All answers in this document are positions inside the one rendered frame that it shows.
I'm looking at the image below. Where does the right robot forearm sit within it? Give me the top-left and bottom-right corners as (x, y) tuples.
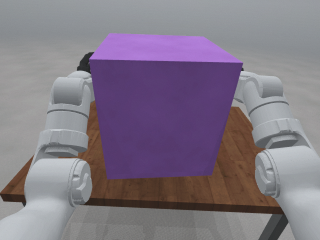
(233, 71), (320, 161)

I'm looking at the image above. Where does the left robot hand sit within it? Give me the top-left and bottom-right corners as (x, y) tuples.
(77, 52), (94, 74)

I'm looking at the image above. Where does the robot left upper arm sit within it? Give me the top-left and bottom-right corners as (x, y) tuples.
(0, 158), (93, 240)

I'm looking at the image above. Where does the carton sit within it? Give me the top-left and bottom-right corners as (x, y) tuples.
(89, 33), (243, 180)

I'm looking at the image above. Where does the robot right upper arm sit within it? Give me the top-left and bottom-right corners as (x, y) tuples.
(255, 145), (320, 240)

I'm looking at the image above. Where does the left robot forearm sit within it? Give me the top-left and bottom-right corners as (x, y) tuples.
(24, 70), (95, 201)

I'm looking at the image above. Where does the table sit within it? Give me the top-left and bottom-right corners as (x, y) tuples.
(0, 101), (289, 240)

